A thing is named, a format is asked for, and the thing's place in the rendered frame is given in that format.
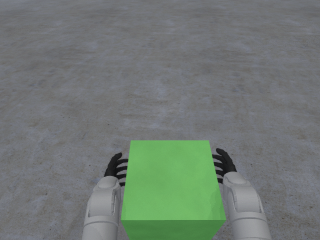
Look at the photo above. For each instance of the left robot forearm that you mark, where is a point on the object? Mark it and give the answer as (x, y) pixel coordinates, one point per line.
(101, 220)

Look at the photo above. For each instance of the carton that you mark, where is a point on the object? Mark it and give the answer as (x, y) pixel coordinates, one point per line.
(171, 191)

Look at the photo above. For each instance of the right robot hand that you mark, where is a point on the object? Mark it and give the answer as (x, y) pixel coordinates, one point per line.
(226, 165)

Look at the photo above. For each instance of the right robot forearm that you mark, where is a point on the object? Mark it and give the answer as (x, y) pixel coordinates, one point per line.
(246, 212)

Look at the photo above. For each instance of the left robot hand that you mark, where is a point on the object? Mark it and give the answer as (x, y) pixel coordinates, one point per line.
(112, 168)

